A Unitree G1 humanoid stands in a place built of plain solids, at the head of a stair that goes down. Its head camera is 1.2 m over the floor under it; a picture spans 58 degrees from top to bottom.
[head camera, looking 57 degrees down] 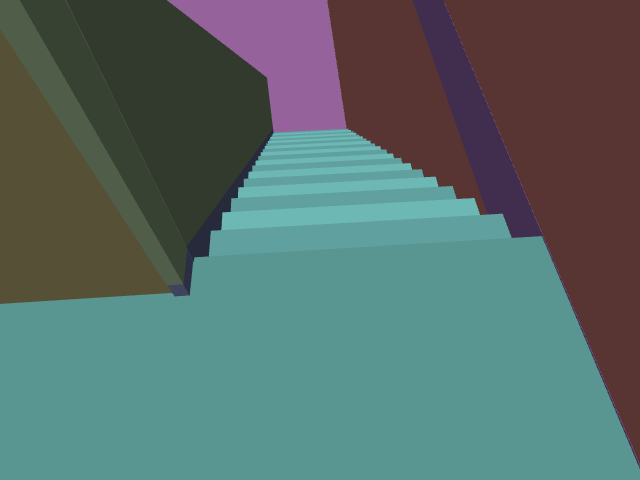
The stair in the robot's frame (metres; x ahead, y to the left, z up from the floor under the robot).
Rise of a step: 0.18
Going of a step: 0.22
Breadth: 1.15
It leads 4 degrees to the left of straight ahead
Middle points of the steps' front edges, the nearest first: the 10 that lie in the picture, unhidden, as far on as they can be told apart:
0.76 -0.17 0.00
0.98 -0.15 -0.18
1.20 -0.13 -0.36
1.43 -0.12 -0.54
1.65 -0.10 -0.72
1.87 -0.09 -0.90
2.10 -0.07 -1.08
2.32 -0.05 -1.26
2.54 -0.04 -1.44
2.77 -0.02 -1.62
